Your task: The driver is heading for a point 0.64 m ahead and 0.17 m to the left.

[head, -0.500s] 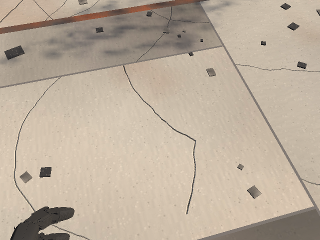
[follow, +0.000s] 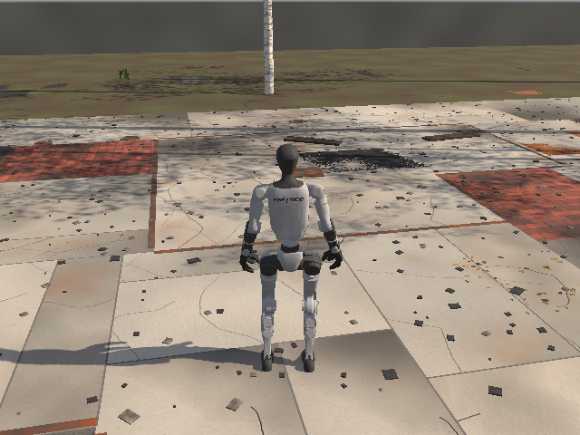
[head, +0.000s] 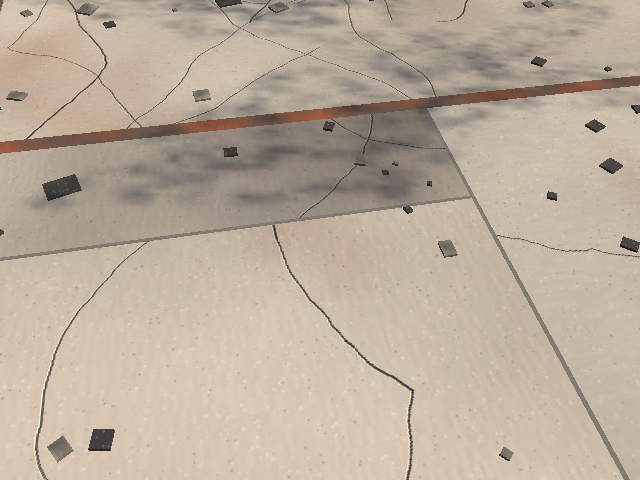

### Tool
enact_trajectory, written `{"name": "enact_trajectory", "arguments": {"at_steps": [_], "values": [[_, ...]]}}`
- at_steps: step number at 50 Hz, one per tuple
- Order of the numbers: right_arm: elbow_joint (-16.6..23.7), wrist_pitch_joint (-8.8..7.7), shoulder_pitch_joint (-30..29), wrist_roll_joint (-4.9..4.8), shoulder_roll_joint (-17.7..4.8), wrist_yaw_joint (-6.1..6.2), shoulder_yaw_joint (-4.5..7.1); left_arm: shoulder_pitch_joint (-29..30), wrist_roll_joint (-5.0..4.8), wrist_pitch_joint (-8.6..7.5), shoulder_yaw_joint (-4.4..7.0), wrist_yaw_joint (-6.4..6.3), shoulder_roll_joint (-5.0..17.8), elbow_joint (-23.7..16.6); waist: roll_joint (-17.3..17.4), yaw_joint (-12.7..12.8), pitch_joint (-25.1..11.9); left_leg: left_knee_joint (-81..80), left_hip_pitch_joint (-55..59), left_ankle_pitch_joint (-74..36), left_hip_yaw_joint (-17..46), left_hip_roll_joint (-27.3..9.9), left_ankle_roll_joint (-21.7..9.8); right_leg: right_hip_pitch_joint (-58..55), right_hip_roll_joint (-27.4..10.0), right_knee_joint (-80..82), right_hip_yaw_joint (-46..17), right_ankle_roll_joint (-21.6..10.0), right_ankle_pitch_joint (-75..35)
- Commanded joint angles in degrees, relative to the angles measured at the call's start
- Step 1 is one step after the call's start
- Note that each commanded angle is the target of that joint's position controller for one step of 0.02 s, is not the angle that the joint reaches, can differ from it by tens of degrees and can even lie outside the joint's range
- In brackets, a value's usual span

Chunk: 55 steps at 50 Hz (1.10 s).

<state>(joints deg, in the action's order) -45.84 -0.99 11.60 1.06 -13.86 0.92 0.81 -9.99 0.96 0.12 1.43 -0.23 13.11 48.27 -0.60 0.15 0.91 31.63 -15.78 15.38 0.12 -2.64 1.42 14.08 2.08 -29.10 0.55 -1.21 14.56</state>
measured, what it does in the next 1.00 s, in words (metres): shifts its weight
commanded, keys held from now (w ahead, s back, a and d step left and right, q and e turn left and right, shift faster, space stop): no key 0.72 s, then w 0.28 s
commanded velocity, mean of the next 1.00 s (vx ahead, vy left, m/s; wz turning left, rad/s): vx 0.07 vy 0.00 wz -0.01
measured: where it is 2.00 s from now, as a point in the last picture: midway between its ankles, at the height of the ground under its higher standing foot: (314, 465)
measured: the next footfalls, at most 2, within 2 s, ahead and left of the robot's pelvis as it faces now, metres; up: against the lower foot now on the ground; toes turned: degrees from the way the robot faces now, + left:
left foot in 1.40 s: +0.44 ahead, +0.13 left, +0.00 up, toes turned +2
right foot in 1.92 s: +0.73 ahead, -0.08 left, +0.00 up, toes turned +3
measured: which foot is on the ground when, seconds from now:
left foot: down 0.00-1.00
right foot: down 0.00-1.00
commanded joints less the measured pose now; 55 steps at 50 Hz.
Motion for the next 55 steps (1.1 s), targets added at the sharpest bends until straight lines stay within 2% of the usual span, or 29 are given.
{"name": "enact_trajectory", "arguments": {"at_steps": [1, 9, 20, 36, 37, 39, 40, 42, 44, 47, 48, 49, 50, 51, 52, 53, 54, 55], "values": [[2.5, -1.25, 0.16, -0.42, -7.41, 0.26, 1.6, 0.82, -0.42, -0.59, 1.78, -0.43, 6.43, -1.84, 3.6, -0.43, -3.29, -5.34, 2.48, -10.79, 2.93, -2.58, -1.67, -2.16, -3.69, 3.04, -3.87, -1.33, -9.62], [0.67, -0.56, -0.55, -0.63, -7.0, 0.38, 1.58, 0.73, -0.93, 0.15, 2.13, -1.02, 6.5, 3.16, 0.63, -0.36, -3.31, -4.75, 4.34, -16.51, 1.93, -1.59, -2.41, -5.03, -4.05, 2.56, -3.8, -0.58, -15.58], [-3.51, -0.07, -1.02, -0.63, -6.78, 0.54, 1.76, 1.82, -0.99, 0.8, 2.23, -1.8, 7.31, 9.1, 0.91, -0.03, -1.57, -6.61, 5.05, -14.77, 1.04, -0.54, -2.28, -6.03, -4.25, 4.07, -3.5, -0.2, -14.08], [-8.98, 0.29, 0.6, -0.68, -6.25, 1.24, 1.4, 1.28, -0.89, 0.5, 1.53, -2.04, 6.32, 14.63, 0.78, 0.05, 0.52, -8.59, 4.36, -8.64, 0.55, 0.34, -2.17, -4.24, -3.76, 6.1, -2.52, 0.34, -8.19], [-9.82, 0.39, 1.74, -0.74, -5.89, 1.31, 1.35, 0.05, -0.96, 0.54, 1.42, -2.07, 5.85, 15.35, 0.82, 0.13, -0.7, -8.68, 4.74, -2.45, -0.09, 1.05, -2.35, -4.55, -3.08, 6.18, -1.78, 0.13, -2.14], [-9.97, 0.64, 1.83, -1.37, -6.89, 1.62, 1.81, -0.79, -1.71, 0.54, 1.89, -2.18, 6.86, 15.49, 0.96, 0.25, 2.36, -8.12, 0.98, 18.05, 0.22, 1.86, -4.06, -0.31, -1.91, 4.81, -1.16, -1.55, 17.77], [-9.64, 0.43, 1.65, -1.5, -7.13, 1.73, 1.9, -0.57, -1.75, 0.17, 1.94, -2.2, 6.9, 14.99, 1.19, 0.25, 5.17, -8.65, -1.54, 24.41, 1.73, 1.07, -5.05, 2.83, -2.33, 4.74, -2.05, -2.45, 23.78], [-9.53, -0.88, 2.9, -2.04, -7.1, 1.5, 2.03, -0.9, -1.99, -1.47, 1.77, -1.92, 5.96, 14.39, 1.78, -0.05, 7.76, -9.27, -2.75, 27.14, 5.48, -1.19, -6.9, 6.17, -3.5, 3.69, -3.73, -3.64, 24.69], [-10.17, -2.26, 5.87, -2.45, -7.65, 0.95, 2.49, -0.77, -2.16, -3.2, 1.58, -1.25, 4.83, 13.93, 3.37, -0.96, 6.9, -10.52, 0.19, 27.04, 10.53, -4.27, -9.17, 8.59, -3.55, 0.19, -3.48, -3.74, 20.64], [-10.63, -3.14, 8.68, -2.82, -9.96, 0.26, 3.38, 0.13, -2.47, -5.13, 1.05, -0.07, 2.4, 12.67, 9.58, -0.86, 5.59, -17.93, 3.94, 28.12, 23.35, -12.22, -13.92, 10.24, -1.61, -7.72, 0.81, -3.56, 11.03], [-10.01, -3.2, 7.85, -2.8, -9.99, 0.15, 3.4, -0.4, -2.52, -5.47, 1.08, 0.13, 2.62, 12.73, 9.48, -0.13, 5.98, -18.5, 2.21, 26.42, 24.15, -12.8, -14.23, 8.07, -1.7, -7.03, 0.87, -4.4, 10.44], [-9.04, -3.24, 5.45, -2.86, -10.13, -0.01, 3.38, -3.06, -2.65, -5.73, 0.98, 0.31, 2.31, 13.52, 9.77, 1.69, 6.31, -16.88, -1.06, 22.97, 22.47, -12.08, -13.57, 3.29, -1.78, -3.35, 0.73, -5.28, 9.87], [-6.95, -3.32, 0.31, -3.04, -9.05, -0.17, 3.03, -8.33, -2.82, -5.99, 1.3, 0.41, 3.16, 15.5, 7.89, 4.8, 6.4, -13.0, -4.91, 16.15, 16.75, -8.95, -11.31, -3.07, -2.21, 1.64, -0.43, -6.06, 8.36], [-4.57, -3.95, -4.35, -3.06, -6.76, -0.49, 2.37, -15.33, -2.9, -6.22, 2.32, 0.29, 6.33, 18.15, 1.06, 7.45, 5.71, -1.67, -12.77, 4.14, 7.34, -2.99, -7.5, -12.64, -5.69, 6.33, -8.31, -7.65, 6.75], [-2.24, -5.36, -6.39, -2.49, -4.53, -0.77, 1.95, -24.7, -3.2, -6.1, 4.41, 0.29, 13.06, 20.9, -13.53, 9.36, 2.44, 18.72, -25.29, -1.81, -3.85, 4.72, -2.8, -27.01, -14.76, 11.95, -24.53, -11.76, -2.21], [-2.44, -6.11, -5.59, -2.57, -5.55, -0.8, 2.22, -25.88, -1.88, -6.39, 3.64, 0.8, 11.33, 20.26, -13.85, 9.2, 1.4, 31.04, -35.08, 15.68, -0.61, 5.31, -2.36, -31.89, -21.9, 13.45, -34.91, -15.04, -12.36], [-2.78, -6.4, -4.6, -3.68, -5.65, -1.33, 2.29, -23.49, -1.1, -6.79, 2.66, 0.87, 8.09, 19.23, -7.14, 6.81, 2.66, 38.82, -39.92, 16.04, 3.24, 2.27, -3.66, -32.38, -22.72, 11.95, -32.43, -15.15, -15.27], [-2.8, -6.44, -4.75, -4.32, -4.62, -1.83, 1.99, -21.55, -1.03, -6.95, 2.16, 0.94, 6.8, 18.11, -4.89, 5.53, 3.11, 42.23, -43.6, 12.7, 3.39, 0.47, -4.66, -32.69, -21.8, 12.12, -28.19, -14.4, -16.5]]}}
